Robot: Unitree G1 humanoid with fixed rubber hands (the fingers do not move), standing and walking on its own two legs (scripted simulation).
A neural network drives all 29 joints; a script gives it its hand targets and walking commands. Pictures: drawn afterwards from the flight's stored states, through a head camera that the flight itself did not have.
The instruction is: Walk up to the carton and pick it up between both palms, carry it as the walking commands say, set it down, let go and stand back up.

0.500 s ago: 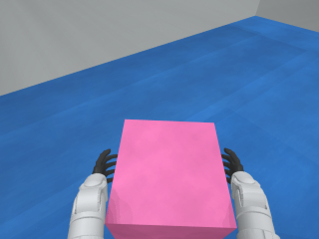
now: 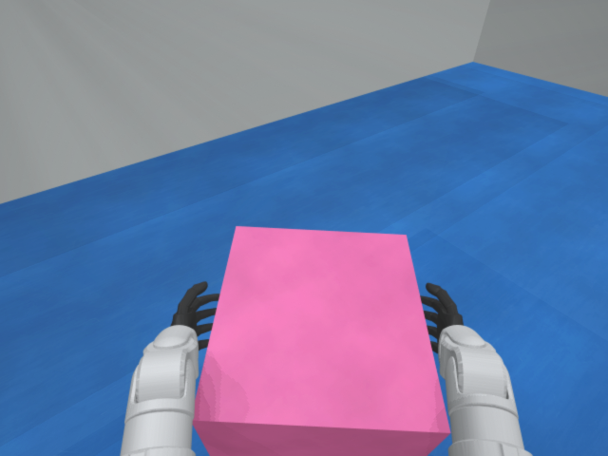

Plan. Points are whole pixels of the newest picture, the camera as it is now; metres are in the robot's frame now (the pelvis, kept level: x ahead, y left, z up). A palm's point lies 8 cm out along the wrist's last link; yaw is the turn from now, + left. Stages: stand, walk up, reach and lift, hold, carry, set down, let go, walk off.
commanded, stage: reach and lift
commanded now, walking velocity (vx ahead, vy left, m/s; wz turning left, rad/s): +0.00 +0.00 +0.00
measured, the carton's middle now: (315, 354) +0.31 +0.00 -0.03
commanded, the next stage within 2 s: hold in 0.72 s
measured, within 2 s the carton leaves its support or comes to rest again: neither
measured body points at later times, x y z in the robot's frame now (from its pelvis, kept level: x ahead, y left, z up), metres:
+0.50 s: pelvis +0.01 +0.01 +0.00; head -0.02 +0.00 +0.45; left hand +0.30 +0.18 +0.04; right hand +0.30 -0.18 +0.04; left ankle +0.01 +0.13 -0.75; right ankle +0.02 -0.12 -0.75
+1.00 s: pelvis +0.01 +0.00 +0.00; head -0.03 +0.00 +0.45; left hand +0.29 +0.18 +0.04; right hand +0.30 -0.18 +0.04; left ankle +0.01 +0.13 -0.75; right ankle +0.02 -0.12 -0.75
